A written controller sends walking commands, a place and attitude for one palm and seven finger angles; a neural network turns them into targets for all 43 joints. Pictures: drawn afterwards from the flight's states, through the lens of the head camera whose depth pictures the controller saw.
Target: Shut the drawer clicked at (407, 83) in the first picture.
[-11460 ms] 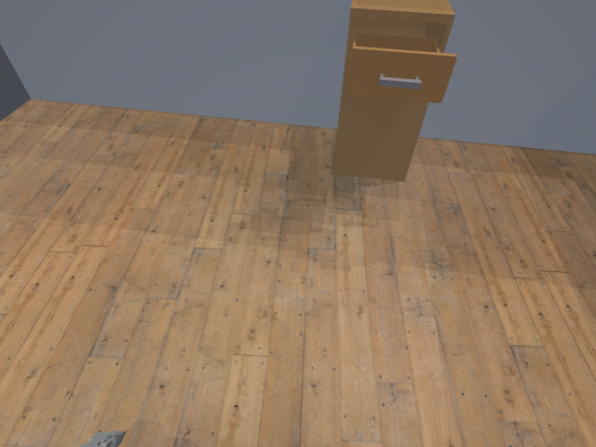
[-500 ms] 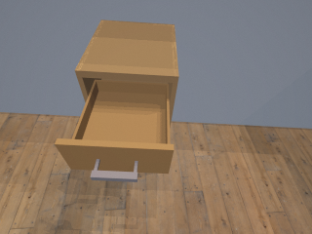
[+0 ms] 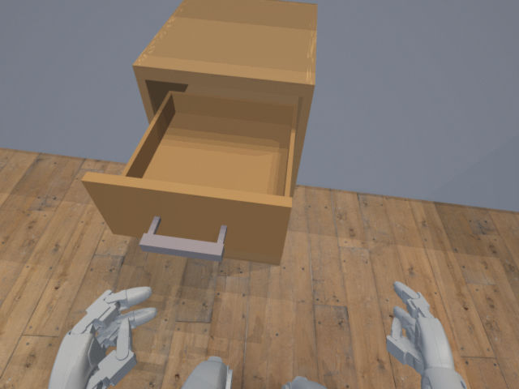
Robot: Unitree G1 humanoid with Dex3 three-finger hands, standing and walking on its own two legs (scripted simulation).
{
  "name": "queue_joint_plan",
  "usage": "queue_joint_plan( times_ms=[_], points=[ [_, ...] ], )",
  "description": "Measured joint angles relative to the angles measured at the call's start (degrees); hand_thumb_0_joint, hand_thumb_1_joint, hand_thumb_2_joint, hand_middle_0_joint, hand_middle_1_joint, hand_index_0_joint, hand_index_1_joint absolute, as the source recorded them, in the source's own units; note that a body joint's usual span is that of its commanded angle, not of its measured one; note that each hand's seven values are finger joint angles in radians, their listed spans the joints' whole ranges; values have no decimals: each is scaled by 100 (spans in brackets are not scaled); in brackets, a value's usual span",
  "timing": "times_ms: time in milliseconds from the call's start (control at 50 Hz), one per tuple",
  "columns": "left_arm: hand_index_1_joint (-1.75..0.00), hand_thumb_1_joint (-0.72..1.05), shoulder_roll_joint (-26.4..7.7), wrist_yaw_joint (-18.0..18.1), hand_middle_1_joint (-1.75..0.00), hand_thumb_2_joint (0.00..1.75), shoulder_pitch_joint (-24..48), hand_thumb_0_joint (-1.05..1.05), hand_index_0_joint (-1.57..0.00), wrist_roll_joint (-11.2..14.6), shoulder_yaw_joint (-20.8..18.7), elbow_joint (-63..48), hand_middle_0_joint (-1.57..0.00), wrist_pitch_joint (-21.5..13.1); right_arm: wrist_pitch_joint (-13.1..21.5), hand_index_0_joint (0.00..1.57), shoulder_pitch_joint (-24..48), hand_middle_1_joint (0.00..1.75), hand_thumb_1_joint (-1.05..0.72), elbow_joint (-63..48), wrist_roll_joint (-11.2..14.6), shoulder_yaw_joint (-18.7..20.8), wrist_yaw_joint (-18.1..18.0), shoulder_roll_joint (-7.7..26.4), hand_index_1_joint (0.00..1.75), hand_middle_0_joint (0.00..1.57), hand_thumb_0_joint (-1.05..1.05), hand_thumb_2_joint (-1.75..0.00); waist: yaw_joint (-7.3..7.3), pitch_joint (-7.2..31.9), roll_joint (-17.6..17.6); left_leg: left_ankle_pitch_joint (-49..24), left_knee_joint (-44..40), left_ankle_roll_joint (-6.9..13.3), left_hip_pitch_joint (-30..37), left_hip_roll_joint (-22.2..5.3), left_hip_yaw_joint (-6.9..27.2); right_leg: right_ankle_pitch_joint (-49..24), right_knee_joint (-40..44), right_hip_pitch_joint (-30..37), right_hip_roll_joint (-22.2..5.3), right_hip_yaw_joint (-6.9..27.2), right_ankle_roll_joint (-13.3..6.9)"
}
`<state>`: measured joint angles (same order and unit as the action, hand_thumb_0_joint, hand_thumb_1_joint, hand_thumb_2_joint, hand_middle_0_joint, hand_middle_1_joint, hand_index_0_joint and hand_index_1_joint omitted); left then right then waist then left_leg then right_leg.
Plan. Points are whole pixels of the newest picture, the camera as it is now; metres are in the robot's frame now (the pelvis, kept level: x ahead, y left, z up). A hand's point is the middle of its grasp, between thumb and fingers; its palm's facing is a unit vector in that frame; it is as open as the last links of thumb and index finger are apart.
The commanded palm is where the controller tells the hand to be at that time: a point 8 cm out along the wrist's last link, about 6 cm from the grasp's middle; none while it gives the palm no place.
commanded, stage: raise the hand and make a fist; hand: left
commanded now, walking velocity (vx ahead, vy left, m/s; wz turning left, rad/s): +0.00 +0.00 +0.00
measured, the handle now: (186, 237) +0.35 +0.16 +0.01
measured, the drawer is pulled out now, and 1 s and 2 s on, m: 0.30 0.30 0.30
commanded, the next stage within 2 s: bring the fist close to the handle in 1.38 s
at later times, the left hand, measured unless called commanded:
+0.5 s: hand (137, 334) +0.17 +0.17 +0.08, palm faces -0.02 -1.00 +0.01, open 3.2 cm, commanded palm +0.13 +0.22 +0.08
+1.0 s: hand (124, 338) +0.16 +0.17 +0.10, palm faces -0.06 -1.00 +0.01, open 3.2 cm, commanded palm +0.13 +0.22 +0.11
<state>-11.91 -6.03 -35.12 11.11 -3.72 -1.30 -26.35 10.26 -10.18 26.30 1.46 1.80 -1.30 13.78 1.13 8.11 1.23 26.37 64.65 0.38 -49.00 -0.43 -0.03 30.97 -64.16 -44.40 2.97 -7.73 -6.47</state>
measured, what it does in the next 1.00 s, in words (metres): shifts its weight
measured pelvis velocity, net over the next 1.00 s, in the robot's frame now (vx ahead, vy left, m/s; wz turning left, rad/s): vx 0.01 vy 0.06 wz -0.02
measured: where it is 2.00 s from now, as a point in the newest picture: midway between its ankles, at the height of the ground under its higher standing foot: outside the picture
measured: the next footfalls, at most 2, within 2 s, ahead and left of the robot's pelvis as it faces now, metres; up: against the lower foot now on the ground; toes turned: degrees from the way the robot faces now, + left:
none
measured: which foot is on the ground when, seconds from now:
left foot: down 0.00-1.00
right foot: down 0.00-1.00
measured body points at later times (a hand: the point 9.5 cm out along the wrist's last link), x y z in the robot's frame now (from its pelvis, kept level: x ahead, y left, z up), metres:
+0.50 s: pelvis +0.03 +0.03 +0.01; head +0.09 +0.02 +0.46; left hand +0.17 +0.22 +0.08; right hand +0.22 -0.22 -0.07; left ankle +0.06 +0.12 -0.65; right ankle +0.02 -0.05 -0.65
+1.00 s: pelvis +0.01 +0.06 +0.01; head +0.04 +0.06 +0.46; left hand +0.16 +0.22 +0.10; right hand +0.21 -0.15 -0.03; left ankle +0.06 +0.12 -0.65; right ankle +0.02 -0.05 -0.65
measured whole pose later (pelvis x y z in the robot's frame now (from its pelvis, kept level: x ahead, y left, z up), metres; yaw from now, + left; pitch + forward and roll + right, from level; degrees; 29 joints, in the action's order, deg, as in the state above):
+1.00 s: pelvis +0.01 +0.06 +0.01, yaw -1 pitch +10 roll -3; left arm -10.7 -2.8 -46.4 6.7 8.1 -26.8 -15.7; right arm 4.0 -15.4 19.2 2.2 -2.3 0.2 11.7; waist 0.0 8.9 -2.8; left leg 27.0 62.2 5.2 -45.6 1.2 -2.4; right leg 29.7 -59.6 -40.3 1.5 -5.1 -1.5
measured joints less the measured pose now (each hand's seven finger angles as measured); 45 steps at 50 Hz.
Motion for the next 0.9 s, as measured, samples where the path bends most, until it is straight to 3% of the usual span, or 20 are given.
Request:
queue_joint_plan(
  times_ms=[40, 100, 140, 220, 260, 300, 400, 460, 500, 580, 660, 740, 820, 900],
  points=[
    [-72, 90, -69, -52, -72, 90, -31, 2, -59, 141, -139, -305, -60, -394, 115, 20, -8, 30, -90, 146, -3, -50, -7, -15, 29, 20, 1, -90, 45, 67, -140, 78, 152, -28, -166, -12, 113, 65, -58, -94, 22, -109, -10],
    [-79, 90, -26, -478, -79, 90, 273, 2, -64, 319, -145, -493, -65, -731, 232, 20, 17, 30, -90, 395, 33, -192, 0, -52, 29, 20, 1, -90, 31, 91, -348, 133, 247, -39, -299, 0, 200, 119, -88, -171, 19, -191, 43],
    [-83, 90, 52, -877, -83, 90, 508, 2, -68, 355, -20, -466, -69, -515, 204, 20, -7, 30, -90, 474, 98, -278, -11, -117, 29, 20, 1, -90, -14, 72, -414, 128, 190, -35, -293, 15, 165, 122, -63, -187, 1, -153, 99],
    [-92, 90, 147, -1295, -92, 90, 578, 1, -76, 237, 216, -288, -77, 605, -70, 21, -162, 30, -90, 490, 198, -333, -67, -283, 29, 20, 1, -90, -162, 4, -357, 59, -187, 6, -1, 58, -42, 67, 145, -26, -50, 66, 165],
    [-96, 90, 193, -1173, -96, 90, 332, 1, -80, 223, 214, -375, -81, 967, -184, 21, -273, 30, -90, 470, 190, -281, -99, -342, 30, 21, 1, -90, -216, -17, -296, 30, -396, 37, 207, 64, -136, 26, 300, 128, -51, 170, 174],
    [-100, 90, 256, -891, -100, 90, -27, 1, -84, 249, 120, -578, -85, 980, -233, 21, -379, 30, -90, 468, 159, -174, -110, -379, 30, 21, 1, -90, -222, -32, -241, 20, -555, 54, 392, 54, -193, -12, 451, 287, -34, 238, 163],
    [-111, 90, 336, -384, -111, 90, -821, 2, -94, 223, -76, -1178, -95, 141, -131, 20, -486, 30, -90, 498, 69, 66, -40, -263, 29, 20, 1, -90, -129, 22, -205, 44, -578, 109, 381, 66, -162, -29, 570, 334, -33, 214, 179],
    [-118, 90, 386, -517, -118, 90, -989, 1, -100, 227, 122, -1316, -101, -329, -10, 20, -327, 30, -90, 467, 55, 97, 31, -86, 29, 20, 1, -90, -121, 14, -300, 82, -371, 171, 139, 102, -104, 8, 434, 156, -72, 143, 221],
    [-122, 90, 434, -687, -122, 90, -983, 1, -104, 192, 378, -1330, -105, -406, 41, 20, -194, 30, -90, 383, 65, 88, 53, -16, 29, 20, 1, -90, -116, -1, -336, 104, -229, 216, -26, 117, -103, 28, 310, 8, -95, 131, 256],
    [-131, 90, 350, -753, -131, 90, -839, 1, -112, -41, 807, -1442, -113, -92, -1, 20, -35, 30, -90, 117, 81, 49, 34, -55, 29, 20, 1, -90, -71, 10, -325, 135, -54, 287, -190, 116, -148, 37, 150, -155, -109, 162, 301],
    [-140, 90, 269, -343, -139, 90, -804, 2, -121, -156, 848, -1797, -121, 288, -186, 20, -53, 30, -90, -161, 72, -43, 53, -223, 29, 20, 1, -90, -44, 86, -326, 138, -67, 334, -74, 118, -180, 12, 188, -37, -112, 196, 343],
    [-148, 90, 414, 24, -148, 90, -895, 2, -128, -170, 851, -2155, -129, 507, -321, 20, -184, 30, -90, -368, 70, -215, 123, -312, 29, 20, 1, -90, -51, 180, -379, 110, -167, 379, 131, 137, -171, -44, 342, 199, -122, 193, 397],
    [-154, 90, 483, 56, -154, 90, -1009, 1, -134, -329, 1134, -2352, -134, 739, -432, 21, -295, 30, -90, -524, 88, -379, 159, -299, 29, 20, 1, -90, -86, 188, -399, 77, -234, 427, 267, 163, -165, -93, 445, 358, -142, 189, 445],
    [-157, 90, 295, 57, -157, 90, -1044, 1, -137, -521, 1361, -2391, -138, 1004, -548, 21, -379, 30, -90, -662, 89, -442, 151, -257, 30, 21, 1, -90, -116, 110, -383, 55, -246, 459, 311, 175, -188, -122, 455, 398, -157, 209, 474]
  ],
)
